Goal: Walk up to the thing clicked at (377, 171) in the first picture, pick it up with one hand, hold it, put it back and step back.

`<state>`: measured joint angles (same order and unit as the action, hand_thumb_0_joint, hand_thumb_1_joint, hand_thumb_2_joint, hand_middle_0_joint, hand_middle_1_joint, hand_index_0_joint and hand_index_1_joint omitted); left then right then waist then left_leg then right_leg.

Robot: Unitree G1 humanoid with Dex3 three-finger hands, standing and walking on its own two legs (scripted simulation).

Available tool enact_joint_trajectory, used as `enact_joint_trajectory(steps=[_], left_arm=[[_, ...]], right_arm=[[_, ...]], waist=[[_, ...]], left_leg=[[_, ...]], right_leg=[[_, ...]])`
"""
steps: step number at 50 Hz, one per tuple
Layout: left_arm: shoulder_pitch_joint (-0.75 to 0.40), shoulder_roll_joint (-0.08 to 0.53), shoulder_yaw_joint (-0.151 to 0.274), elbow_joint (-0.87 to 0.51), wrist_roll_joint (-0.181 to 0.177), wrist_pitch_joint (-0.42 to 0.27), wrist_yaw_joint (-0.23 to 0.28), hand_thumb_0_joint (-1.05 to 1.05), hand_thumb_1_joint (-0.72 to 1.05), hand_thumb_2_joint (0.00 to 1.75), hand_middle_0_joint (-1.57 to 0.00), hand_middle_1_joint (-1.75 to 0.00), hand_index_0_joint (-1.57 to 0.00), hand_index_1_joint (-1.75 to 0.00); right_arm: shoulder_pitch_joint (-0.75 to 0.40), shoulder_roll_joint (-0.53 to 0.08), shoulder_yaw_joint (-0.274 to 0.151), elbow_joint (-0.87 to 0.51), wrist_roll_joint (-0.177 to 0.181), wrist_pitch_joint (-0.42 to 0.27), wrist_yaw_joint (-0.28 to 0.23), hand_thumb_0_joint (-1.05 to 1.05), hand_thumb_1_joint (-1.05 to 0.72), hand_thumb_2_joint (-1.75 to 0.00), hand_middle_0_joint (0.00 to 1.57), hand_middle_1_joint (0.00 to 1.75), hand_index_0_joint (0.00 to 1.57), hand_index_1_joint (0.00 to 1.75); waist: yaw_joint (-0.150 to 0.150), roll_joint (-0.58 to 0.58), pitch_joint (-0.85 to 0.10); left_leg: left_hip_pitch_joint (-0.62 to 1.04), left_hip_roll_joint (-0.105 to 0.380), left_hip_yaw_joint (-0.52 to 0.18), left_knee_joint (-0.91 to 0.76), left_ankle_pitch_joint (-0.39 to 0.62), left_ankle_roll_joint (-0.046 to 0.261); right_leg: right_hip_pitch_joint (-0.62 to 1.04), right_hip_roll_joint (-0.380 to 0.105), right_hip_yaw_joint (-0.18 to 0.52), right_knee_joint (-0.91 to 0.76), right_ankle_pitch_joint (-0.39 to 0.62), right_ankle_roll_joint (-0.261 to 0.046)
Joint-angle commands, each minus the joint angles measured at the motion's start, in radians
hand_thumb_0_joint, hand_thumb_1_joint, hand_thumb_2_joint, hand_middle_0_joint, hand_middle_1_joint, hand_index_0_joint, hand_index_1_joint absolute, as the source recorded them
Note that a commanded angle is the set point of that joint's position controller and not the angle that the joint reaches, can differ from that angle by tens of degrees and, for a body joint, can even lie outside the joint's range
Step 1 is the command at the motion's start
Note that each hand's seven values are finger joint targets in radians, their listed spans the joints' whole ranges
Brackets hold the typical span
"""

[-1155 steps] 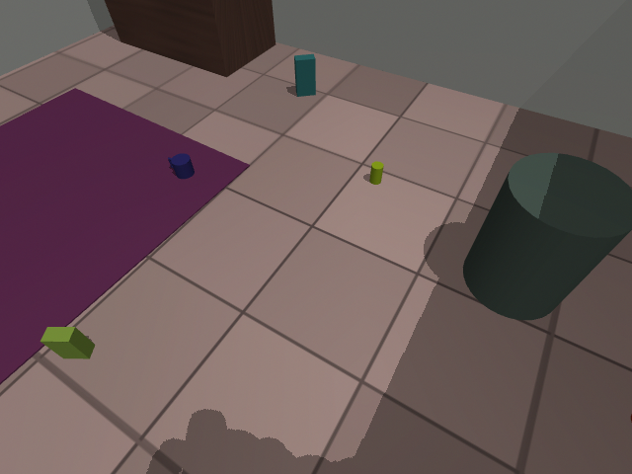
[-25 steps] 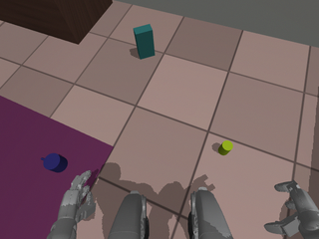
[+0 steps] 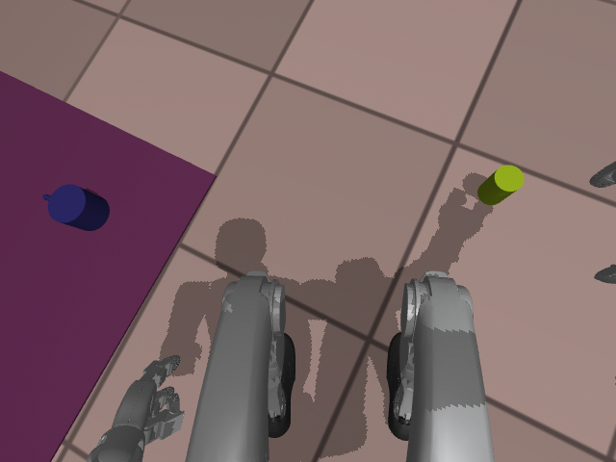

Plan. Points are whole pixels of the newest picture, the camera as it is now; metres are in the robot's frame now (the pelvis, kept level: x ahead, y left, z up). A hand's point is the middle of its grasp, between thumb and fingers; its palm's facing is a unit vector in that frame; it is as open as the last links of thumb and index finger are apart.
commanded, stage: rise first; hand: right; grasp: from above
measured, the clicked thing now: (499, 186) +0.52 -0.35 -0.39
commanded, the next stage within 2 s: none
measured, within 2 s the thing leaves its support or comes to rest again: neither
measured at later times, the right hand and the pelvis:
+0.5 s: hand (588, 202) +0.43 -0.40 -0.20, palm faces -0.43 +0.07 -0.90, open 14.0 cm; pelvis -0.01 -0.01 -0.09, yaw +4 degrees
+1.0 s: hand (570, 192) +0.46 -0.40 -0.24, palm faces -0.44 +0.07 -0.90, open 13.9 cm; pelvis +0.00 -0.01 -0.11, yaw +6 degrees
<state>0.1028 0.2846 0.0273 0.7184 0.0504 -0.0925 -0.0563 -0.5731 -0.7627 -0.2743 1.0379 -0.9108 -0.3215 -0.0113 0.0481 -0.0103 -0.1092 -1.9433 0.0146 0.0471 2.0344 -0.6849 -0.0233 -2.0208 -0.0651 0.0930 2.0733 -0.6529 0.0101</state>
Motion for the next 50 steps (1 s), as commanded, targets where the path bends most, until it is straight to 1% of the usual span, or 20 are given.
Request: enact_joint_trajectory(steps=[1,2,4,7,8,9,11,13,15,16,19,23,25,27,29,32,39,46,48,50], left_arm=[[0.167,0.211,0.059,-0.054,0.013,0.019,0.002,0.0,0.89,0.9,-0.2,-0.3,-0.2,-0.3],[0.17,0.214,0.058,-0.048,0.017,0.028,0.001,0.0,0.89,0.9,-0.2,-0.3,-0.2,-0.3],[0.172,0.219,0.052,-0.04,0.03,0.044,-0.006,0.0,0.9,0.9,-0.2,-0.3,-0.2,-0.3],[0.178,0.23,0.047,-0.038,0.045,0.062,-0.013,0.0,0.89,0.9,-0.2,-0.3,-0.2,-0.3],[0.181,0.227,0.04,-0.023,0.051,0.069,-0.017,0.0,0.89,0.9,-0.2,-0.3,-0.2,-0.3],[0.178,0.234,0.04,-0.023,0.055,0.074,-0.02,0.0,0.89,0.9,-0.2,-0.3,-0.2,-0.3],[0.164,0.239,0.031,-0.014,0.065,0.085,-0.022,0.0,0.89,0.9,-0.2,-0.3,-0.2,-0.3],[0.158,0.245,0.027,-0.009,0.073,0.095,-0.025,0.0,0.89,0.9,-0.2,-0.3,-0.2,-0.3],[0.169,0.242,0.014,0.001,0.084,0.106,-0.028,0.0,0.9,0.9,-0.2,-0.3,-0.2,-0.3],[0.168,0.249,0.018,0.002,0.088,0.111,-0.027,0.0,0.89,0.9,-0.2,-0.3,-0.2,-0.3],[0.17,0.256,0.01,0.009,0.1,0.123,-0.032,0.0,0.9,0.9,-0.2,-0.3,-0.2,-0.3],[0.167,0.255,-0.002,0.015,0.115,0.139,-0.037,0.0,0.9,0.9,-0.2,-0.3,-0.2,-0.3],[0.166,0.261,-0.005,0.014,0.122,0.146,-0.038,0.0,0.9,0.9,-0.2,-0.3,-0.2,-0.3],[0.159,0.264,-0.008,0.014,0.128,0.152,-0.04,0.0,0.9,0.9,-0.2,-0.3,-0.2,-0.3],[0.161,0.262,-0.019,0.011,0.136,0.157,-0.043,0.0,0.9,0.91,-0.2,-0.3,-0.2,-0.3],[0.155,0.267,-0.026,0.013,0.143,0.162,-0.044,0.0,0.91,0.91,-0.2,-0.3,-0.2,-0.3],[0.144,0.266,-0.04,0.001,0.156,0.174,-0.047,0.0,0.91,0.91,-0.2,-0.3,-0.2,-0.3],[0.15,0.271,-0.05,-0.002,0.165,0.186,-0.05,0.0,0.9,0.91,-0.2,-0.3,-0.2,-0.3],[0.146,0.27,-0.054,-0.001,0.163,0.188,-0.051,0.0,0.91,0.91,-0.2,-0.3,-0.2,-0.3],[0.15,0.272,-0.054,-0.005,0.163,0.191,-0.051,0.0,0.91,0.91,-0.2,-0.3,-0.2,-0.3]], right_arm=[[-0.263,-0.432,-0.097,-0.076,-0.052,-0.071,-0.048,0.0,0.5,-0.97,0.05,1.08,0.08,1.05],[-0.264,-0.446,-0.106,-0.056,-0.07,-0.082,-0.055,0.0,0.5,-0.98,0.05,1.07,0.07,1.04],[-0.298,-0.461,-0.099,-0.036,-0.099,-0.104,-0.067,0.0,0.49,-0.97,0.05,1.06,0.08,1.03],[-0.367,-0.507,-0.109,-0.014,-0.149,-0.134,-0.099,0.0,0.51,-0.98,0.05,1.03,0.07,1.01],[-0.379,-0.504,-0.103,0.0,-0.161,-0.14,-0.112,0.0,0.52,-0.99,0.05,1.02,0.06,1.01],[-0.387,-0.536,-0.116,0.017,-0.18,-0.144,-0.123,0.0,0.51,-0.98,0.05,1.03,0.07,1.01],[-0.45,-0.542,-0.098,0.027,-0.209,-0.157,-0.15,0.0,0.51,-0.98,0.05,1.02,0.07,1.0],[-0.464,-0.569,-0.102,0.065,-0.243,-0.159,-0.177,0.0,0.52,-0.99,0.05,1.02,0.06,1.0],[-0.482,-0.59,-0.103,0.082,-0.274,-0.158,-0.201,0.0,0.52,-0.98,0.05,1.03,0.06,1.01],[-0.503,-0.593,-0.097,0.082,-0.288,-0.157,-0.212,0.0,0.51,-0.98,0.05,1.03,0.06,1.01],[-0.555,-0.597,-0.072,0.096,-0.322,-0.149,-0.235,0.0,0.52,-0.99,0.05,1.03,0.06,1.01],[-0.547,-0.595,-0.044,0.158,-0.359,-0.133,-0.25,0.0,0.5,-0.96,0.05,1.06,0.08,1.03],[-0.587,-0.61,-0.04,0.138,-0.367,-0.135,-0.255,0.0,0.51,-0.96,0.05,1.05,0.07,1.03],[-0.567,-0.621,-0.047,0.153,-0.367,-0.132,-0.256,0.0,0.5,-0.95,0.04,1.08,0.08,1.04],[-0.578,-0.613,-0.037,0.166,-0.367,-0.132,-0.255,0.0,0.51,-0.96,0.05,1.07,0.08,1.04],[-0.587,-0.643,-0.055,0.156,-0.362,-0.131,-0.262,0.0,0.51,-0.95,0.05,1.08,0.08,1.04],[-0.588,-0.666,-0.061,0.16,-0.36,-0.136,-0.263,0.0,0.5,-0.94,0.05,1.09,0.08,1.05],[-0.58,-0.683,-0.073,0.152,-0.349,-0.137,-0.258,0.0,0.52,-0.96,0.05,1.07,0.08,1.04],[-0.578,-0.672,-0.059,0.174,-0.347,-0.135,-0.25,0.0,0.53,-0.97,0.05,1.06,0.07,1.04],[-0.587,-0.693,-0.079,0.158,-0.343,-0.14,-0.252,0.0,0.53,-0.97,0.06,1.05,0.07,1.04]], waist=[[0.002,-0.128,-0.638],[-0.005,-0.13,-0.641],[0.002,-0.184,-0.631],[0.024,-0.193,-0.614],[0.022,-0.205,-0.611],[0.019,-0.205,-0.612],[0.041,-0.234,-0.574],[0.044,-0.235,-0.555],[0.042,-0.245,-0.577],[0.052,-0.239,-0.596],[0.071,-0.265,-0.591],[0.08,-0.27,-0.566],[0.09,-0.288,-0.576],[0.077,-0.301,-0.584],[0.101,-0.293,-0.562],[0.092,-0.316,-0.571],[0.101,-0.317,-0.567],[0.106,-0.32,-0.582],[0.113,-0.321,-0.567],[0.115,-0.304,-0.563]], left_leg=[[0.242,-0.037,0.046,-0.196,0.124,0.048],[0.211,-0.04,0.053,-0.181,0.114,0.05],[0.172,-0.04,0.059,-0.148,0.117,0.052],[0.123,-0.042,0.075,-0.109,0.101,0.052],[0.109,-0.042,0.077,-0.097,0.101,0.052],[0.095,-0.043,0.079,-0.086,0.1,0.053],[0.045,-0.041,0.086,-0.065,0.069,0.053],[0.02,-0.042,0.09,-0.057,0.044,0.053],[0.037,-0.043,0.09,-0.042,0.07,0.053],[0.022,-0.045,0.092,-0.04,0.072,0.053],[-0.006,-0.046,0.1,-0.015,0.093,0.051],[-0.03,-0.051,0.111,0.01,0.103,0.053],[-0.031,-0.051,0.114,0.023,0.126,0.051],[-0.047,-0.053,0.115,0.037,0.135,0.051],[-0.049,-0.056,0.123,0.044,0.138,0.049],[-0.052,-0.056,0.123,0.064,0.16,0.048],[-0.038,-0.064,0.123,0.073,0.162,0.048],[-0.029,-0.067,0.129,0.094,0.204,0.045],[-0.045,-0.068,0.13,0.096,0.205,0.045],[-0.025,-0.07,0.13,0.091,0.196,0.044]], right_leg=[[0.429,0.034,-0.038,-0.186,0.109,-0.04],[0.439,0.033,-0.029,-0.178,0.101,-0.04],[0.446,0.029,-0.024,-0.159,0.104,-0.036],[0.408,0.03,-0.011,-0.13,0.075,-0.036],[0.415,0.029,-0.009,-0.12,0.08,-0.036],[0.405,0.029,-0.009,-0.105,0.083,-0.036],[0.379,0.029,-0.002,-0.096,0.033,-0.034],[0.353,0.032,-0.006,-0.079,0.001,-0.035],[0.352,0.036,-0.015,-0.05,0.045,-0.034],[0.357,0.035,-0.016,-0.038,0.049,-0.035],[0.364,0.035,-0.009,-0.013,0.074,-0.036],[0.35,0.033,0.0,0.007,0.087,-0.035],[0.359,0.032,0.0,0.025,0.117,-0.036],[0.38,0.03,0.005,0.03,0.14,-0.034],[0.353,0.029,0.011,0.044,0.138,-0.035],[0.376,0.025,0.013,0.06,0.177,-0.034],[0.324,0.024,0.006,0.093,0.166,-0.037],[0.344,0.019,0.014,0.119,0.227,-0.038],[0.337,0.018,0.015,0.129,0.233,-0.039],[0.305,0.02,0.009,0.135,0.211,-0.042]])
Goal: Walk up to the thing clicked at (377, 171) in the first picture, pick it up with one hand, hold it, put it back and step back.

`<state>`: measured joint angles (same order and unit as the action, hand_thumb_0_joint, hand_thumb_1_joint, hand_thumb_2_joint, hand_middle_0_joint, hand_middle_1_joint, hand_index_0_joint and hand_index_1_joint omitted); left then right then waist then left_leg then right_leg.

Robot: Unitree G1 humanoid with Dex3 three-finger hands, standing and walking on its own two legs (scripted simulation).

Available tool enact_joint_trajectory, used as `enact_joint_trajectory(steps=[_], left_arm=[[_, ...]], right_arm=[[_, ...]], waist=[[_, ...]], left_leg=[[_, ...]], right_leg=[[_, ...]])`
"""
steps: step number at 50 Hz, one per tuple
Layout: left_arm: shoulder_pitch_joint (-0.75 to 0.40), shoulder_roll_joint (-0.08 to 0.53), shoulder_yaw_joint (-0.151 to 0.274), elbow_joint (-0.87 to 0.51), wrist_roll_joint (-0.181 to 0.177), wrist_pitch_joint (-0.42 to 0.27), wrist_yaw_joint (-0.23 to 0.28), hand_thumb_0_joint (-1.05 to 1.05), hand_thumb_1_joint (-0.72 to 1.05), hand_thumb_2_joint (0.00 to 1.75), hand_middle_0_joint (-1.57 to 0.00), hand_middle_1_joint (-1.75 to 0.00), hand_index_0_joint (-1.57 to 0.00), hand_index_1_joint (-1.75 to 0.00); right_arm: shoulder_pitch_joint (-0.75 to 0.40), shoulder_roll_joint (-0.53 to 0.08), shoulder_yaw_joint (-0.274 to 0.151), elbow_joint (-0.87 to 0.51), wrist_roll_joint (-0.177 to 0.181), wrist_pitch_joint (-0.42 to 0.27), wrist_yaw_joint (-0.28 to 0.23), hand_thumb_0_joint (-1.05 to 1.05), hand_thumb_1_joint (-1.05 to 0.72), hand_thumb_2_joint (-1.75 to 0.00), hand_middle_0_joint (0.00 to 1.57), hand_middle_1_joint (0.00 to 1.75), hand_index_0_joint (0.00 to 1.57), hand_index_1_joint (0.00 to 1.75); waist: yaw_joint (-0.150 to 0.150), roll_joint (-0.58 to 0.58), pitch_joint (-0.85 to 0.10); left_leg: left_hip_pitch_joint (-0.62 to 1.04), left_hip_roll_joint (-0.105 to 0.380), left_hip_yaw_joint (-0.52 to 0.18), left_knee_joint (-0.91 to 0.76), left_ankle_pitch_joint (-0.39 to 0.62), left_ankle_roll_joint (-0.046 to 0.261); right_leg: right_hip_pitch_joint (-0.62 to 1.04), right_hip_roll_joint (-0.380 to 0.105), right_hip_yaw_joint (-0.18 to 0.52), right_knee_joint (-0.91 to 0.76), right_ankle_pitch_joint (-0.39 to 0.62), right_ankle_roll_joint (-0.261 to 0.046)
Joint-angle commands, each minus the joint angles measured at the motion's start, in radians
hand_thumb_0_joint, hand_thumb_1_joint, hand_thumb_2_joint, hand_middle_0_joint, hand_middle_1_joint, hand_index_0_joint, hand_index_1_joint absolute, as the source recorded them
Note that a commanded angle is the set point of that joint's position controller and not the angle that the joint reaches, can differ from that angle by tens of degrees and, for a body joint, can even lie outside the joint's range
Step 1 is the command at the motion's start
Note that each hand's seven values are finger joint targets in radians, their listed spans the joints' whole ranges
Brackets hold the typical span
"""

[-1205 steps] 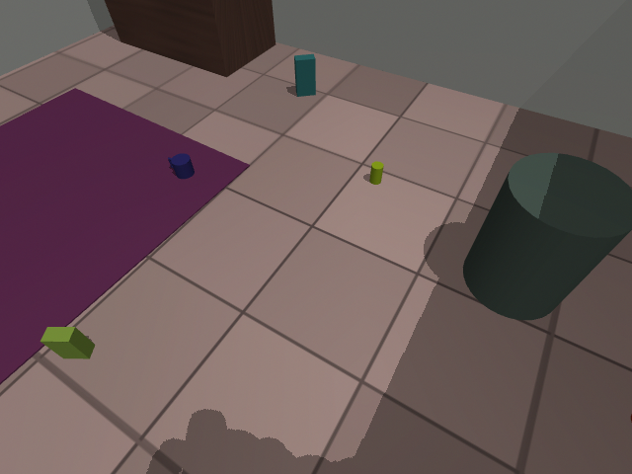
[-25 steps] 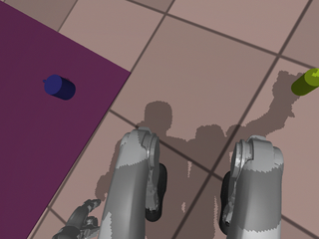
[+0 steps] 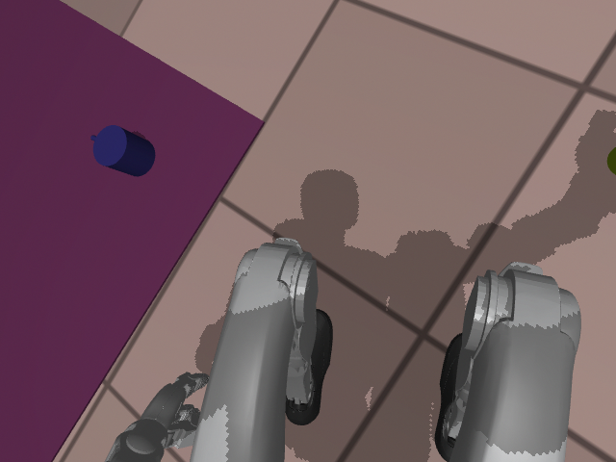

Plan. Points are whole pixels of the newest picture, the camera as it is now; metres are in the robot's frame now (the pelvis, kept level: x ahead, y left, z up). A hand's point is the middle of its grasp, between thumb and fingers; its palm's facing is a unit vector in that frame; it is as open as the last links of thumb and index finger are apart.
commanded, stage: rise first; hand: right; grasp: from above
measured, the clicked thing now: out of the picture +0.48 -0.39 -0.28
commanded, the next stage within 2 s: approach in 1.80 s
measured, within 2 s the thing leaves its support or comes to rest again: neither
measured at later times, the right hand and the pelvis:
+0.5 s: hand out of the picture +0.42 -0.44 -0.14, palm faces -0.42 +0.12 -0.90, open 14.2 cm; pelvis +0.00 +0.00 -0.01, yaw +1 degrees
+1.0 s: hand out of the picture +0.43 -0.44 -0.15, palm faces -0.42 +0.13 -0.90, open 13.7 cm; pelvis -0.01 +0.00 -0.01, yaw +2 degrees
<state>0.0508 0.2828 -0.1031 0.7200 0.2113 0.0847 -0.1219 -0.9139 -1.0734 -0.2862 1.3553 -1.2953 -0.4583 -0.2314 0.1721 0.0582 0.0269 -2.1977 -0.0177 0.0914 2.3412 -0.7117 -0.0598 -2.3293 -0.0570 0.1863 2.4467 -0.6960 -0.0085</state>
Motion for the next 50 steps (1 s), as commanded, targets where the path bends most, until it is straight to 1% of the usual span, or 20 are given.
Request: enact_joint_trajectory(steps=[1,3,5,6,11,12,15,21,23,27,30,32,35,39,42,43,45,47,48,50], left_arm=[[0.204,0.27,0.07,-0.006,0.006,0.015,0.014,0.0,0.91,0.91,-0.2,-0.3,-0.2,-0.3],[0.202,0.277,0.067,-0.008,0.008,0.019,0.014,0.0,0.9,0.91,-0.2,-0.3,-0.2,-0.3],[0.199,0.279,0.068,-0.01,0.002,0.021,0.014,0.0,0.91,0.91,-0.2,-0.3,-0.2,-0.3],[0.202,0.278,0.064,-0.012,0.003,0.022,0.013,0.0,0.9,0.91,-0.2,-0.3,-0.2,-0.3],[0.196,0.278,0.053,-0.018,0.002,0.029,0.013,0.0,0.9,0.91,-0.2,-0.3,-0.2,-0.3],[0.197,0.283,0.055,-0.022,-0.003,0.03,0.012,0.0,0.9,0.91,-0.2,-0.3,-0.2,-0.3],[0.198,0.282,0.049,-0.02,-0.002,0.03,0.012,0.0,0.91,0.9,-0.2,-0.3,-0.2,-0.3],[0.193,0.289,0.042,-0.025,-0.006,0.025,0.013,0.0,0.9,0.9,-0.2,-0.3,-0.2,-0.3],[0.195,0.29,0.034,-0.023,-0.005,0.026,0.012,0.0,0.9,0.9,-0.2,-0.3,-0.2,-0.3],[0.19,0.293,0.032,-0.028,-0.009,0.023,0.012,0.0,0.9,0.9,-0.2,-0.3,-0.2,-0.3],[0.192,0.292,0.025,-0.027,-0.01,0.022,0.011,0.0,0.9,0.9,-0.2,-0.3,-0.2,-0.3],[0.2,0.298,0.025,-0.027,-0.013,0.022,0.01,0.0,0.91,0.9,-0.2,-0.3,-0.2,-0.3],[0.192,0.302,0.024,-0.031,-0.013,0.022,0.009,0.0,0.91,0.9,-0.2,-0.3,-0.2,-0.3],[0.196,0.299,0.012,-0.034,-0.01,0.02,0.008,0.0,0.91,0.9,-0.2,-0.3,-0.2,-0.3],[0.189,0.302,0.013,-0.037,-0.014,0.017,0.008,0.0,0.91,0.9,-0.2,-0.3,-0.2,-0.3],[0.195,0.303,0.009,-0.034,-0.013,0.019,0.008,0.0,0.91,0.9,-0.2,-0.3,-0.2,-0.3],[0.191,0.307,0.011,-0.041,-0.016,0.021,0.006,0.0,0.91,0.9,-0.2,-0.3,-0.2,-0.3],[0.189,0.303,0.012,-0.041,-0.016,0.021,0.007,0.0,0.91,0.9,-0.2,-0.3,-0.2,-0.3],[0.19,0.305,0.013,-0.045,-0.016,0.02,0.007,0.0,0.91,0.9,-0.2,-0.3,-0.2,-0.3],[0.192,0.306,0.014,-0.046,-0.017,0.021,0.006,0.0,0.91,0.9,-0.2,-0.3,-0.2,-0.3]], right_arm=[[-0.229,-0.383,-0.064,-0.15,0.035,-0.002,-0.029,0.0,0.55,-0.98,0.06,1.05,0.07,1.04],[-0.239,-0.389,-0.062,-0.165,0.037,-0.007,-0.025,0.0,0.55,-0.99,0.06,1.03,0.07,1.03],[-0.223,-0.394,-0.071,-0.157,0.046,-0.005,-0.024,0.0,0.55,-0.99,0.06,1.03,0.06,1.03],[-0.227,-0.389,-0.065,-0.155,0.046,-0.008,-0.024,0.0,0.56,-1.0,0.06,1.03,0.06,1.03],[-0.237,-0.405,-0.064,-0.151,0.041,-0.015,-0.025,0.0,0.57,-1.01,0.07,1.01,0.06,1.02],[-0.237,-0.411,-0.076,-0.145,0.045,-0.014,-0.028,0.0,0.57,-1.01,0.07,1.01,0.05,1.02],[-0.251,-0.403,-0.058,-0.133,0.036,-0.018,-0.027,0.0,0.61,-1.09,0.11,0.95,0.04,1.02],[-0.273,-0.422,-0.059,-0.113,0.032,-0.018,-0.037,0.0,0.57,-1.03,0.12,0.95,0.08,0.99],[-0.287,-0.421,-0.046,-0.108,0.018,-0.019,-0.041,0.0,0.57,-1.03,0.12,0.94,0.08,0.99],[-0.28,-0.441,-0.053,-0.094,0.019,-0.013,-0.042,0.0,0.55,-1.01,0.13,0.93,0.09,0.98],[-0.288,-0.438,-0.044,-0.089,0.012,-0.009,-0.042,0.0,0.54,-1.0,0.15,0.92,0.11,0.96],[-0.286,-0.45,-0.054,-0.095,0.014,-0.007,-0.043,0.0,0.52,-0.98,0.16,0.91,0.12,0.95],[-0.302,-0.46,-0.052,-0.093,0.012,-0.006,-0.042,0.0,0.52,-0.99,0.17,0.9,0.13,0.95],[-0.296,-0.462,-0.046,-0.075,0.012,-0.005,-0.039,0.0,0.5,-0.97,0.19,0.89,0.15,0.93],[-0.294,-0.479,-0.056,-0.087,0.017,-0.003,-0.038,0.0,0.48,-0.95,0.2,0.87,0.16,0.91],[-0.289,-0.48,-0.051,-0.075,0.007,0.0,-0.034,0.0,0.49,-0.96,0.21,0.85,0.17,0.9],[-0.294,-0.486,-0.058,-0.089,0.02,-0.007,-0.033,0.0,0.44,-0.92,0.23,0.84,0.19,0.88],[-0.284,-0.493,-0.061,-0.093,0.014,-0.002,-0.027,0.0,0.45,-0.92,0.22,0.85,0.19,0.89],[-0.29,-0.484,-0.058,-0.101,0.021,-0.003,-0.022,0.0,0.47,-0.94,0.23,0.84,0.18,0.89],[-0.291,-0.478,-0.052,-0.117,0.02,-0.004,-0.019,0.0,0.45,-0.93,0.23,0.84,0.19,0.88]], waist=[[-0.015,-0.382,-0.697],[-0.007,-0.395,-0.705],[-0.017,-0.401,-0.704],[-0.006,-0.402,-0.703],[-0.004,-0.408,-0.688],[-0.001,-0.392,-0.683],[0.009,-0.396,-0.656],[0.021,-0.392,-0.642],[0.028,-0.413,-0.647],[0.023,-0.405,-0.64],[0.031,-0.42,-0.64],[0.033,-0.417,-0.649],[0.037,-0.441,-0.646],[0.049,-0.414,-0.634],[0.04,-0.443,-0.628],[0.044,-0.438,-0.632],[0.046,-0.438,-0.631],[0.036,-0.449,-0.635],[0.046,-0.445,-0.63],[0.044,-0.462,-0.641]], left_leg=[[0.244,-0.039,0.083,-0.22,0.231,0.079],[0.23,-0.039,0.088,-0.208,0.23,0.081],[0.218,-0.038,0.089,-0.204,0.236,0.081],[0.221,-0.039,0.091,-0.201,0.241,0.081],[0.227,-0.042,0.092,-0.2,0.23,0.082],[0.211,-0.041,0.096,-0.197,0.224,0.082],[0.213,-0.042,0.093,-0.204,0.211,0.081],[0.193,-0.042,0.1,-0.195,0.197,0.081],[0.199,-0.046,0.102,-0.195,0.2,0.082],[0.196,-0.046,0.102,-0.191,0.202,0.081],[0.204,-0.047,0.102,-0.194,0.218,0.079],[0.205,-0.045,0.107,-0.188,0.226,0.079],[0.184,-0.044,0.113,-0.176,0.216,0.082],[0.212,-0.046,0.105,-0.193,0.227,0.077],[0.203,-0.043,0.107,-0.182,0.23,0.079],[0.209,-0.047,0.108,-0.189,0.231,0.078],[0.213,-0.045,0.114,-0.182,0.22,0.08],[0.201,-0.045,0.11,-0.183,0.218,0.081],[0.2,-0.043,0.113,-0.181,0.221,0.08],[0.203,-0.043,0.113,-0.177,0.231,0.081]], right_leg=[[0.616,0.012,-0.089,-0.233,0.266,-0.025],[0.628,0.009,-0.079,-0.236,0.268,-0.022],[0.654,0.007,-0.072,-0.24,0.286,-0.019],[0.644,0.007,-0.071,-0.236,0.291,-0.018],[0.617,0.009,-0.076,-0.227,0.266,-0.02],[0.62,0.009,-0.067,-0.231,0.263,-0.02],[0.6,0.009,-0.076,-0.224,0.239,-0.021],[0.587,0.008,-0.065,-0.22,0.211,-0.02],[0.581,0.008,-0.069,-0.218,0.21,-0.019],[0.575,0.009,-0.068,-0.212,0.21,-0.02],[0.588,0.009,-0.071,-0.207,0.233,-0.021],[0.6,0.008,-0.064,-0.212,0.247,-0.019],[0.605,0.005,-0.051,-0.222,0.231,-0.013],[0.586,0.008,-0.066,-0.197,0.24,-0.023],[0.599,0.006,-0.058,-0.206,0.249,-0.018],[0.598,0.005,-0.064,-0.201,0.25,-0.02],[0.576,0.007,-0.057,-0.212,0.226,-0.017],[0.593,0.006,-0.057,-0.211,0.231,-0.017],[0.596,0.006,-0.051,-0.214,0.233,-0.017],[0.613,0.004,-0.05,-0.22,0.247,-0.014]])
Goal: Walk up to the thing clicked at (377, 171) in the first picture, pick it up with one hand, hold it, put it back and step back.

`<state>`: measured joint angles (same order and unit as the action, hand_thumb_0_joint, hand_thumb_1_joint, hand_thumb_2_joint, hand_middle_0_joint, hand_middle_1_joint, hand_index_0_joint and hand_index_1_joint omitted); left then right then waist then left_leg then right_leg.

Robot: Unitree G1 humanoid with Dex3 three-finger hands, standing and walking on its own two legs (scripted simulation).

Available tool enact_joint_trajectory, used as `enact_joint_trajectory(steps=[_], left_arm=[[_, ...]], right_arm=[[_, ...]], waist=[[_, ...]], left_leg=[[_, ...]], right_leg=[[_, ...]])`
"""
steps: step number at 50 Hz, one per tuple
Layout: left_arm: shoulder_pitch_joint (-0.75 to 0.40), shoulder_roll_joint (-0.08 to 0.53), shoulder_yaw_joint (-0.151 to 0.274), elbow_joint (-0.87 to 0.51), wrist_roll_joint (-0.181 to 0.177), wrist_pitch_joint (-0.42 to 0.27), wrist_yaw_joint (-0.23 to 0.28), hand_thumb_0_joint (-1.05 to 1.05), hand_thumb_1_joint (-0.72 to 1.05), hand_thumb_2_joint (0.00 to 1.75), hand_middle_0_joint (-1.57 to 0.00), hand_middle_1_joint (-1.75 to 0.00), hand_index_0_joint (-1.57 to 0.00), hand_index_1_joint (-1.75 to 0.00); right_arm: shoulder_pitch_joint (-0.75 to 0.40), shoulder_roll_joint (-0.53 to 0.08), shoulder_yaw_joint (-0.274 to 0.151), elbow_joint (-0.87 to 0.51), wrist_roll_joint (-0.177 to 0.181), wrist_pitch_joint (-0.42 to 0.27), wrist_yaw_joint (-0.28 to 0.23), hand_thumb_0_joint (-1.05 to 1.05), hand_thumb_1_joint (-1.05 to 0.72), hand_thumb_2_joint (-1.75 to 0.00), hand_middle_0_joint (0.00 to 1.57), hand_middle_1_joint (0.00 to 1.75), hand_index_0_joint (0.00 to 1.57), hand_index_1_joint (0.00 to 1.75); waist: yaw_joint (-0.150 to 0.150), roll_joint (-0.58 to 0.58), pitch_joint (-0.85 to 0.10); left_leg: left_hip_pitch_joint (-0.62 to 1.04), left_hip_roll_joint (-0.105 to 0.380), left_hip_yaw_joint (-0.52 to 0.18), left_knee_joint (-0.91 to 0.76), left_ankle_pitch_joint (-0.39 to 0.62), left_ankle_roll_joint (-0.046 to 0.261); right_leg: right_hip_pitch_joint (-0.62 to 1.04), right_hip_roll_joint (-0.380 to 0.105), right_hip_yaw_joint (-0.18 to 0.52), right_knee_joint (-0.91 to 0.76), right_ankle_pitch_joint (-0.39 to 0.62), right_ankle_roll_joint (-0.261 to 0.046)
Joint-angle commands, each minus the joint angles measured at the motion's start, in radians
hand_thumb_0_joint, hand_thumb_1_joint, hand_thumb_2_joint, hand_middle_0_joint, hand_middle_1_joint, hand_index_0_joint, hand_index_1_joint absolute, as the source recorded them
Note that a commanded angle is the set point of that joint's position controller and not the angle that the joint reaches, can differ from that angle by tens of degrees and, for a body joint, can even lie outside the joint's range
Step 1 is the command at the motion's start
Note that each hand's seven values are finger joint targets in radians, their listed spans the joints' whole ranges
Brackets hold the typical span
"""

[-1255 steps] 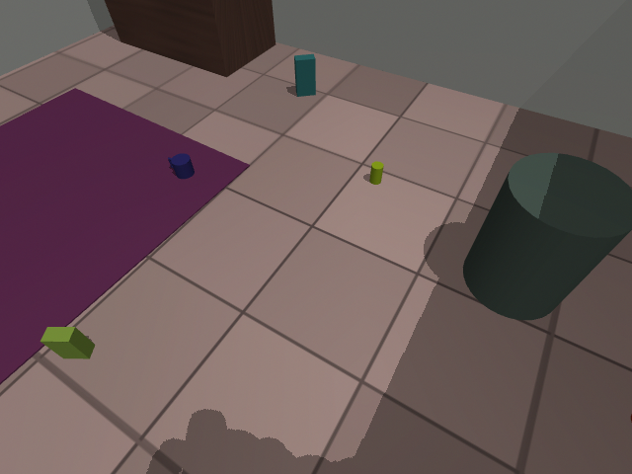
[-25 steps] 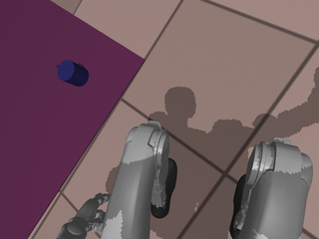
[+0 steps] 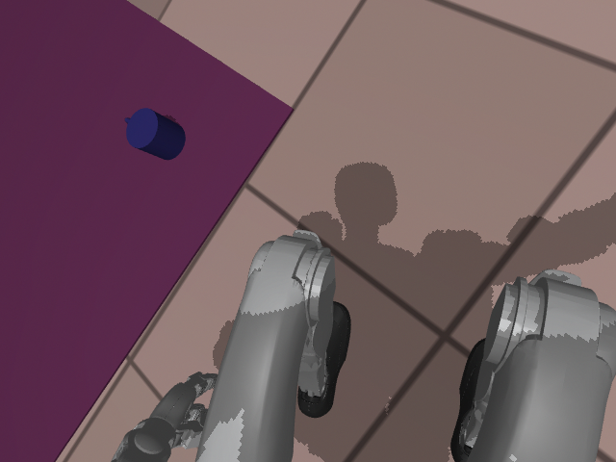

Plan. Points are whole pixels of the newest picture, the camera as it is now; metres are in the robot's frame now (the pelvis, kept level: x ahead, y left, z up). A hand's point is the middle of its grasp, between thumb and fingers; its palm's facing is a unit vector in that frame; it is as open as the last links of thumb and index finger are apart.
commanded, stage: rise first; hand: right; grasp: from above
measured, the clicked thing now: out of the picture +0.48 -0.41 -0.26
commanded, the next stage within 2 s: approach in 0.80 s
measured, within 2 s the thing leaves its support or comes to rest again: neither
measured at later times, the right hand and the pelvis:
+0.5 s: hand out of the picture +0.42 -0.46 -0.12, palm faces -0.42 +0.14 -0.90, open 13.1 cm; pelvis +0.00 +0.00 +0.00, yaw +0 degrees
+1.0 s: hand out of the picture +0.43 -0.45 -0.12, palm faces -0.43 +0.12 -0.89, open 13.0 cm; pelvis +0.00 +0.00 +0.00, yaw +0 degrees
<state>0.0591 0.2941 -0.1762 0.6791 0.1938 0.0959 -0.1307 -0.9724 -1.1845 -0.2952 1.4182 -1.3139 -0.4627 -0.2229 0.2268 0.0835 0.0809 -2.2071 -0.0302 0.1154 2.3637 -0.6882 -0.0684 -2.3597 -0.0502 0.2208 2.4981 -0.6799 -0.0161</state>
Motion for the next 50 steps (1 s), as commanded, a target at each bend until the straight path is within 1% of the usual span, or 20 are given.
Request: enact_joint_trajectory(steps=[1,4,6,7,11,13,16,20,22,26,27,29,34,38,41,44,45,47,49,50], left_arm=[[0.18,0.295,0.087,-0.006,-0.003,0.01,0.014,0.0,0.91,0.9,-0.2,-0.3,-0.2,-0.3],[0.187,0.294,0.084,-0.006,-0.001,0.013,0.014,0.0,0.91,0.9,-0.2,-0.3,-0.2,-0.3],[0.183,0.293,0.083,-0.001,-0.003,0.014,0.015,0.0,0.91,0.9,-0.2,-0.3,-0.2,-0.3],[0.186,0.299,0.084,-0.001,-0.003,0.014,0.014,0.0,0.91,0.9,-0.2,-0.3,-0.2,-0.3],[0.189,0.288,0.079,-0.007,-0.007,0.016,0.014,0.0,0.91,0.9,-0.2,-0.3,-0.2,-0.3],[0.179,0.293,0.08,-0.008,-0.008,0.016,0.016,0.0,0.91,0.9,-0.2,-0.3,-0.2,-0.3],[0.176,0.301,0.082,-0.015,-0.011,0.021,0.017,0.0,0.91,0.9,-0.2,-0.3,-0.2,-0.3],[0.181,0.29,0.074,-0.014,-0.011,0.018,0.017,0.0,0.91,0.9,-0.2,-0.3,-0.2,-0.3],[0.18,0.296,0.077,-0.015,-0.013,0.019,0.019,0.0,0.91,0.9,-0.2,-0.3,-0.2,-0.3],[0.183,0.297,0.077,-0.02,-0.013,0.021,0.018,0.0,0.91,0.9,-0.2,-0.3,-0.2,-0.3],[0.184,0.296,0.074,-0.023,-0.012,0.021,0.017,0.0,0.91,0.9,-0.2,-0.3,-0.2,-0.3],[0.181,0.292,0.074,-0.021,-0.014,0.019,0.018,0.0,0.91,0.9,-0.2,-0.3,-0.2,-0.3],[0.178,0.298,0.08,-0.022,-0.017,0.022,0.019,0.0,0.91,0.9,-0.2,-0.3,-0.2,-0.3],[0.185,0.296,0.075,-0.023,-0.017,0.022,0.019,0.0,0.9,0.9,-0.2,-0.3,-0.2,-0.3],[0.187,0.296,0.072,-0.023,-0.017,0.023,0.019,0.0,0.9,0.9,-0.2,-0.3,-0.2,-0.3],[0.186,0.291,0.069,-0.022,-0.014,0.025,0.017,0.0,0.91,0.9,-0.2,-0.3,-0.2,-0.3],[0.188,0.292,0.072,-0.022,-0.016,0.025,0.018,0.0,0.91,0.9,-0.2,-0.3,-0.2,-0.3],[0.19,0.289,0.074,-0.021,-0.013,0.023,0.017,0.0,0.9,0.89,-0.2,-0.3,-0.2,-0.3],[0.202,0.286,0.071,-0.015,-0.01,0.018,0.017,0.0,0.9,0.89,-0.2,-0.3,-0.2,-0.3],[0.203,0.287,0.075,-0.011,-0.013,0.017,0.017,0.0,0.9,0.89,-0.2,-0.3,-0.2,-0.3]], right_arm=[[-0.231,-0.374,-0.049,-0.175,0.044,0.002,-0.026,0.0,0.45,-0.92,0.24,0.83,0.2,0.88],[-0.242,-0.375,-0.045,-0.184,0.045,-0.002,-0.02,0.0,0.42,-0.9,0.26,0.81,0.22,0.85],[-0.236,-0.349,-0.029,-0.175,0.05,-0.001,-0.014,0.0,0.41,-0.89,0.27,0.81,0.23,0.85],[-0.24,-0.361,-0.034,-0.186,0.045,-0.001,-0.013,0.0,0.42,-0.9,0.27,0.79,0.23,0.84],[-0.254,-0.359,-0.024,-0.172,0.045,-0.003,-0.006,0.0,0.4,-0.89,0.29,0.79,0.24,0.84],[-0.24,-0.369,-0.036,-0.174,0.049,-0.006,-0.005,0.0,0.38,-0.87,0.3,0.78,0.26,0.82],[-0.251,-0.38,-0.037,-0.186,0.045,-0.009,-0.001,0.0,0.37,-0.86,0.3,0.78,0.26,0.82],[-0.256,-0.346,-0.008,-0.165,0.044,-0.011,0.001,0.0,0.37,-0.86,0.3,0.78,0.27,0.82],[-0.244,-0.379,-0.031,-0.169,0.044,-0.01,0.0,0.0,0.35,-0.84,0.33,0.76,0.29,0.8],[-0.258,-0.4,-0.044,-0.183,0.037,-0.006,-0.001,0.0,0.36,-0.86,0.31,0.77,0.28,0.81],[-0.272,-0.384,-0.035,-0.19,0.043,-0.007,0.0,0.0,0.35,-0.85,0.32,0.77,0.28,0.8],[-0.249,-0.363,-0.02,-0.178,0.046,-0.003,0.004,0.0,0.36,-0.85,0.32,0.76,0.29,0.8],[-0.256,-0.38,-0.033,-0.2,0.045,-0.001,0.008,0.0,0.36,-0.85,0.32,0.76,0.28,0.8],[-0.259,-0.37,-0.026,-0.193,0.052,-0.001,0.01,0.0,0.34,-0.83,0.32,0.77,0.29,0.8],[-0.263,-0.386,-0.03,-0.202,0.045,-0.002,0.013,0.0,0.35,-0.84,0.33,0.75,0.29,0.79],[-0.238,-0.368,-0.023,-0.186,0.048,-0.004,0.016,0.0,0.34,-0.84,0.34,0.74,0.3,0.78],[-0.241,-0.374,-0.027,-0.188,0.05,-0.004,0.017,0.0,0.4,-0.91,0.35,0.72,0.28,0.8],[-0.242,-0.329,-0.002,-0.176,0.052,-0.003,0.021,0.0,0.41,-0.87,0.24,0.82,0.22,0.84],[-0.294,-0.293,0.034,-0.2,0.05,-0.007,0.02,0.0,0.45,-0.92,0.22,0.84,0.19,0.87],[-0.306,-0.277,0.043,-0.19,0.05,-0.006,0.015,0.0,0.46,-0.93,0.2,0.86,0.18,0.89]], waist=[[-0.011,-0.481,-0.69],[-0.004,-0.473,-0.695],[-0.005,-0.476,-0.676],[-0.005,-0.497,-0.686],[0.006,-0.456,-0.661],[-0.008,-0.455,-0.662],[-0.007,-0.482,-0.681],[0.011,-0.456,-0.647],[-0.007,-0.46,-0.67],[-0.003,-0.476,-0.679],[0.008,-0.481,-0.681],[0.003,-0.491,-0.664],[-0.008,-0.509,-0.677],[0.011,-0.476,-0.676],[0.003,-0.484,-0.689],[0.004,-0.468,-0.681],[0.001,-0.463,-0.681],[0.017,-0.454,-0.664],[0.043,-0.452,-0.661],[0.045,-0.448,-0.649]], left_leg=[[0.206,-0.031,0.089,-0.2,0.205,0.089],[0.225,-0.032,0.087,-0.209,0.212,0.087],[0.202,-0.031,0.09,-0.202,0.205,0.089],[0.194,-0.029,0.093,-0.199,0.212,0.089],[0.223,-0.033,0.084,-0.219,0.195,0.088],[0.219,-0.033,0.087,-0.22,0.185,0.088],[0.187,-0.032,0.096,-0.197,0.187,0.092],[0.2,-0.034,0.087,-0.214,0.189,0.089],[0.208,-0.035,0.086,-0.218,0.185,0.088],[0.201,-0.031,0.087,-0.205,0.203,0.088],[0.204,-0.032,0.09,-0.208,0.198,0.089],[0.192,-0.031,0.089,-0.208,0.187,0.091],[0.178,-0.029,0.094,-0.194,0.187,0.093],[0.203,-0.031,0.089,-0.207,0.203,0.09],[0.214,-0.033,0.087,-0.216,0.206,0.088],[0.237,-0.035,0.088,-0.221,0.202,0.087],[0.236,-0.034,0.086,-0.224,0.202,0.087],[0.212,-0.035,0.094,-0.22,0.195,0.089],[0.216,-0.037,0.093,-0.229,0.2,0.086],[0.194,-0.034,0.094,-0.219,0.194,0.088]], right_leg=[[0.637,-0.003,-0.082,-0.269,0.228,-0.007],[0.627,0.0,-0.089,-0.264,0.233,-0.011],[0.631,-0.002,-0.079,-0.273,0.227,-0.007],[0.667,-0.004,-0.071,-0.282,0.247,-0.004],[0.596,0.0,-0.094,-0.263,0.204,-0.012],[0.602,0.001,-0.091,-0.27,0.193,-0.012],[0.637,-0.002,-0.067,-0.29,0.203,-0.003],[0.597,-0.001,-0.084,-0.27,0.194,-0.01],[0.612,-0.001,-0.088,-0.269,0.195,-0.01],[0.637,0.0,-0.078,-0.271,0.224,-0.009],[0.627,-0.001,-0.079,-0.272,0.213,-0.009],[0.623,-0.001,-0.082,-0.278,0.199,-0.006],[0.642,-0.002,-0.069,-0.292,0.202,0.0],[0.613,0.002,-0.081,-0.268,0.214,-0.009],[0.627,0.002,-0.089,-0.268,0.224,-0.011],[0.596,0.005,-0.096,-0.267,0.212,-0.013],[0.598,0.005,-0.097,-0.265,0.213,-0.014],[0.605,0.002,-0.085,-0.273,0.205,-0.011],[0.605,0.001,-0.086,-0.265,0.199,-0.013],[0.601,0.002,-0.082,-0.266,0.192,-0.01]])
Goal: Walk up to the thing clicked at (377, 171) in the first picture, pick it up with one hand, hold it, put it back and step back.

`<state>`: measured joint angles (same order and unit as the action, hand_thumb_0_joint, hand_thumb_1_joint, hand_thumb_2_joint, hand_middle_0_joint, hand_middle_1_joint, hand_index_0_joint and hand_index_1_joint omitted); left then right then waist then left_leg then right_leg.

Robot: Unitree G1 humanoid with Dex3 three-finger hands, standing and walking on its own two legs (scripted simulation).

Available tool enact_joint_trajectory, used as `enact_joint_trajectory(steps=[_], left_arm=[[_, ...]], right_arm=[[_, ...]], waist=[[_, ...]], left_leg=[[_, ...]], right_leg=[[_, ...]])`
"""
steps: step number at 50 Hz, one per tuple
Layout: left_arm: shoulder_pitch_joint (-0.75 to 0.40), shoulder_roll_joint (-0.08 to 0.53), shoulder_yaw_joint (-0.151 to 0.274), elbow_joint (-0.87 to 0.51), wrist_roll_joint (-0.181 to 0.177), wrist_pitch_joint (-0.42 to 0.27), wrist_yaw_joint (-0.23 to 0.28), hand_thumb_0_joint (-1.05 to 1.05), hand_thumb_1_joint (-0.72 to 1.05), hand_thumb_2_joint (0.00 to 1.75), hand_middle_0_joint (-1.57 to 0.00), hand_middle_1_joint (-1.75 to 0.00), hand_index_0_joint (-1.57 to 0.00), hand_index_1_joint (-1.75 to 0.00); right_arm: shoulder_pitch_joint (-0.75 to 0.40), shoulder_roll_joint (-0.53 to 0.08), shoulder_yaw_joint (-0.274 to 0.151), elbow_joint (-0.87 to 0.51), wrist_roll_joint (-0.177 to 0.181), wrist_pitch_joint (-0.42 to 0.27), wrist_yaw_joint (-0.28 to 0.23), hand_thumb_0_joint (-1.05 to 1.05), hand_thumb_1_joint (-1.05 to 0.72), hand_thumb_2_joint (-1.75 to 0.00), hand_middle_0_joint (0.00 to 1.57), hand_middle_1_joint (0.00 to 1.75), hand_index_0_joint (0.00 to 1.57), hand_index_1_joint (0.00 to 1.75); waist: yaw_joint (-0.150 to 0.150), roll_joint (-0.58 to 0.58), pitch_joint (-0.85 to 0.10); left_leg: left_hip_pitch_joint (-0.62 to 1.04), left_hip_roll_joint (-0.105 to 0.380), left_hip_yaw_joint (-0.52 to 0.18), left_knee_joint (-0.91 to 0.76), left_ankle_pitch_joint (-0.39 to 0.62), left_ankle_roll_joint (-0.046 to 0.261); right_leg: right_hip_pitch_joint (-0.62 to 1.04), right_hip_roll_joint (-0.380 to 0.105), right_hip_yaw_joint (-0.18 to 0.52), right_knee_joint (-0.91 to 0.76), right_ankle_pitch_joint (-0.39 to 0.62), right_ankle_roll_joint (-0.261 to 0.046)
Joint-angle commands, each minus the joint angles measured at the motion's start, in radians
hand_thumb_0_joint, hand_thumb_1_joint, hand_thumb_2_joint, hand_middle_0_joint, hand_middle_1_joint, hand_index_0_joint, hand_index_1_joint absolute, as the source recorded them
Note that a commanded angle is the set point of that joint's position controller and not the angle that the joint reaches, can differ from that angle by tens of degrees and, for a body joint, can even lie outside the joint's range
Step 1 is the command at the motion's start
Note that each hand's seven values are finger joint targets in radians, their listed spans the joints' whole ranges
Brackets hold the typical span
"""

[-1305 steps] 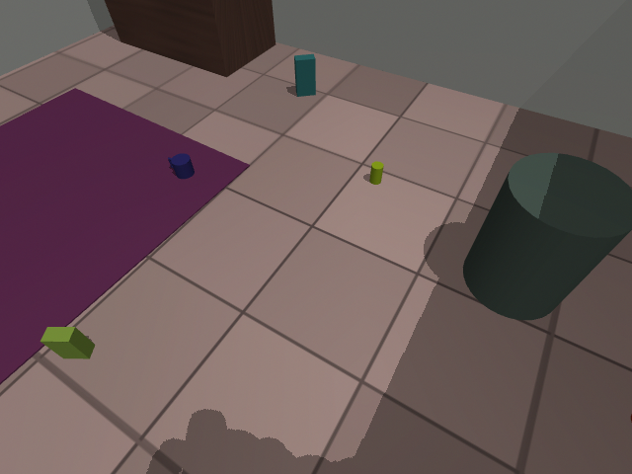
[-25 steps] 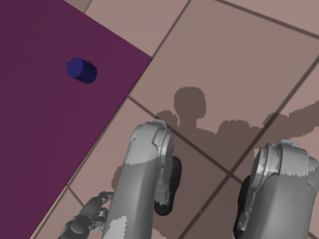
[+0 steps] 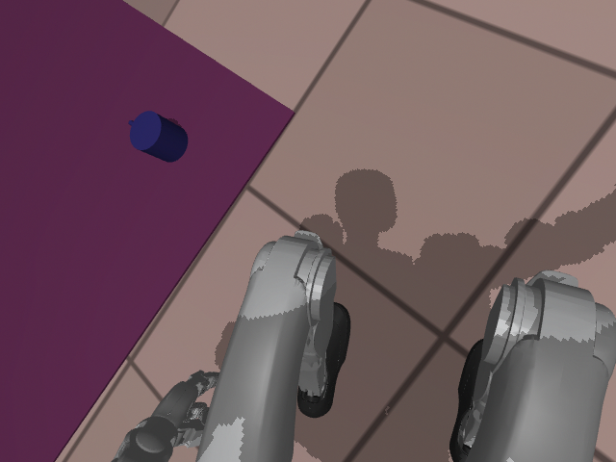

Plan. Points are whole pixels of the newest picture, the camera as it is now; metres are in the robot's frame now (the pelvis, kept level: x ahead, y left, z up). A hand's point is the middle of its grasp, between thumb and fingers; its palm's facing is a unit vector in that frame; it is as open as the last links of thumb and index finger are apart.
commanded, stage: approach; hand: right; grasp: from above
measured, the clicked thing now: out of the picture +0.48 -0.40 -0.27
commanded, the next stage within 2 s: close in in 0.56 s
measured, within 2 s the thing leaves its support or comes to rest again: neither
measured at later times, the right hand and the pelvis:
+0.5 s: hand out of the picture +0.47 -0.40 -0.13, palm faces -0.45 +0.10 -0.89, open 14.0 cm; pelvis +0.00 +0.00 +0.01, yaw +0 degrees
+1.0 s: hand out of the picture +0.46 -0.41 -0.16, palm faces -0.43 +0.13 -0.89, open 14.1 cm; pelvis +0.00 +0.00 +0.00, yaw +0 degrees
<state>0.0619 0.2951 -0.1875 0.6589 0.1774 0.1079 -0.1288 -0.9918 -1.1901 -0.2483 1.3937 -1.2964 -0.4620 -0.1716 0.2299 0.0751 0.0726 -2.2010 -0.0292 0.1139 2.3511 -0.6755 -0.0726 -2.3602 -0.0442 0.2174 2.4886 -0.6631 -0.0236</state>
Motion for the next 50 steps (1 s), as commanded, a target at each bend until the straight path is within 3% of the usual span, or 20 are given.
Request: enact_joint_trajectory(steps=[1,4,8,12,16,20,23,25,26,31,33,37,42,44,50], left_arm=[[0.198,0.286,0.087,0.011,0.007,0.003,0.015,0.0,0.9,0.89,-0.2,-0.3,-0.2,-0.3],[0.212,0.288,0.088,0.017,0.007,-0.006,0.015,0.0,0.9,0.89,-0.2,-0.3,-0.2,-0.3],[0.235,0.286,0.093,0.015,0.0,-0.023,0.012,0.0,0.89,0.89,-0.2,-0.3,-0.2,-0.3],[0.249,0.29,0.085,-0.006,-0.009,-0.04,0.007,0.0,0.89,0.89,-0.2,-0.3,-0.2,-0.3],[0.251,0.289,0.08,-0.037,-0.023,-0.05,0.002,0.0,0.89,0.89,-0.2,-0.3,-0.2,-0.3],[0.235,0.289,0.071,-0.059,-0.044,-0.048,0.005,0.0,0.89,0.89,-0.2,-0.3,-0.2,-0.3],[0.23,0.291,0.067,-0.062,-0.049,-0.046,0.01,0.0,0.89,0.89,-0.2,-0.3,-0.2,-0.3],[0.238,0.291,0.063,-0.059,-0.045,-0.047,0.012,0.0,0.89,0.89,-0.2,-0.3,-0.2,-0.3],[0.234,0.297,0.062,-0.054,-0.042,-0.045,0.015,0.0,0.89,0.89,-0.2,-0.3,-0.2,-0.3],[0.249,0.296,0.061,-0.024,-0.013,-0.043,0.022,0.0,0.9,0.89,-0.2,-0.3,-0.2,-0.3],[0.258,0.291,0.062,-0.011,0.0,-0.04,0.021,0.0,0.9,0.89,-0.2,-0.3,-0.2,-0.3],[0.26,0.291,0.07,0.008,0.007,-0.037,0.014,0.0,0.9,0.9,-0.2,-0.3,-0.2,-0.3],[0.253,0.299,0.07,0.007,0.006,-0.042,0.006,0.0,0.9,0.89,-0.2,-0.3,-0.2,-0.3],[0.245,0.296,0.069,0.002,0.006,-0.046,0.002,0.0,0.89,0.9,-0.2,-0.3,-0.2,-0.3],[0.22,0.307,0.056,-0.01,0.005,-0.059,0.001,0.0,0.89,0.9,-0.2,-0.3,-0.2,-0.3]], right_arm=[[-0.313,-0.255,0.018,-0.178,0.027,-0.009,-0.04,0.0,0.47,-0.94,0.2,0.86,0.17,0.89],[-0.384,-0.219,0.052,-0.208,0.014,-0.002,-0.07,0.0,0.49,-0.96,0.19,0.88,0.16,0.91],[-0.431,-0.172,0.079,-0.143,-0.018,0.051,-0.125,0.0,0.52,-0.98,0.16,0.92,0.13,0.94],[-0.457,-0.232,0.046,-0.117,-0.053,0.135,-0.158,0.0,0.53,-0.99,0.15,0.92,0.12,0.95],[-0.378,-0.231,0.035,-0.075,-0.021,0.216,-0.139,0.0,0.55,-1.0,0.1,0.98,0.09,0.99],[-0.258,-0.261,0.022,-0.057,0.032,0.254,-0.076,0.0,0.53,-0.97,0.08,1.01,0.09,1.0],[-0.235,-0.279,0.011,-0.095,0.075,0.231,-0.031,0.0,0.54,-0.98,0.09,0.99,0.09,0.99],[-0.257,-0.286,0.008,-0.13,0.09,0.189,-0.01,0.0,0.54,-0.98,0.08,1.0,0.09,0.99],[-0.273,-0.3,-0.005,-0.148,0.099,0.163,-0.01,0.0,0.54,-0.97,0.08,1.0,0.09,0.99],[-0.351,-0.285,-0.001,-0.178,0.083,0.046,-0.025,0.0,0.58,-1.02,0.08,0.98,0.07,1.0],[-0.374,-0.273,0.007,-0.18,0.055,0.026,-0.048,0.0,0.57,-1.03,0.09,1.0,0.08,1.01],[-0.346,-0.206,0.049,-0.068,0.016,0.034,-0.089,0.0,0.58,-1.07,0.09,1.0,0.07,1.02],[-0.359,-0.252,0.025,-0.069,-0.019,0.07,-0.129,0.0,0.55,-1.04,0.08,1.03,0.08,1.03],[-0.366,-0.232,0.041,-0.049,-0.02,0.084,-0.136,0.0,0.55,-1.02,0.08,1.0,0.07,1.01],[-0.353,-0.251,0.04,-0.02,-0.028,0.101,-0.166,0.0,0.56,-1.03,0.08,0.98,0.06,1.0]], waist=[[0.053,-0.452,-0.653],[0.06,-0.506,-0.674],[0.084,-0.517,-0.654],[0.064,-0.583,-0.703],[0.057,-0.519,-0.707],[0.031,-0.439,-0.7],[0.034,-0.391,-0.681],[0.058,-0.372,-0.657],[0.056,-0.371,-0.658],[0.076,-0.445,-0.669],[0.074,-0.477,-0.692],[0.092,-0.449,-0.619],[0.066,-0.493,-0.667],[0.085,-0.482,-0.667],[0.085,-0.495,-0.651]], left_leg=[[0.194,-0.038,0.099,-0.212,0.18,0.091],[0.169,-0.035,0.102,-0.206,0.178,0.093],[0.136,-0.032,0.108,-0.202,0.19,0.097],[0.156,-0.027,0.098,-0.196,0.233,0.102],[0.227,-0.027,0.084,-0.218,0.266,0.097],[0.299,-0.031,0.07,-0.238,0.241,0.092],[0.321,-0.033,0.066,-0.251,0.196,0.088],[0.328,-0.034,0.066,-0.26,0.173,0.085],[0.322,-0.035,0.071,-0.261,0.159,0.088],[0.276,-0.032,0.078,-0.258,0.159,0.09],[0.258,-0.034,0.084,-0.248,0.171,0.091],[0.198,-0.038,0.1,-0.243,0.169,0.093],[0.218,-0.034,0.106,-0.217,0.236,0.094],[0.217,-0.037,0.109,-0.212,0.243,0.093],[0.22,-0.038,0.114,-0.202,0.231,0.094]], right_leg=[[0.604,-0.006,-0.081,-0.255,0.167,-0.002],[0.651,-0.007,-0.071,-0.276,0.16,0.009],[0.656,-0.004,-0.069,-0.291,0.157,0.015],[0.677,0.0,-0.08,-0.305,0.21,0.016],[0.613,0.008,-0.101,-0.297,0.235,0.001],[0.538,0.012,-0.114,-0.301,0.204,-0.011],[0.499,0.009,-0.113,-0.299,0.15,-0.016],[0.476,0.009,-0.113,-0.283,0.127,-0.018],[0.472,0.008,-0.11,-0.276,0.116,-0.015],[0.576,0.001,-0.098,-0.259,0.126,-0.001],[0.616,-0.001,-0.096,-0.257,0.145,0.004],[0.59,-0.003,-0.089,-0.26,0.151,0.001],[0.646,-0.004,-0.083,-0.267,0.239,0.004],[0.63,-0.006,-0.081,-0.26,0.236,0.003],[0.632,-0.01,-0.073,-0.268,0.221,0.007]])
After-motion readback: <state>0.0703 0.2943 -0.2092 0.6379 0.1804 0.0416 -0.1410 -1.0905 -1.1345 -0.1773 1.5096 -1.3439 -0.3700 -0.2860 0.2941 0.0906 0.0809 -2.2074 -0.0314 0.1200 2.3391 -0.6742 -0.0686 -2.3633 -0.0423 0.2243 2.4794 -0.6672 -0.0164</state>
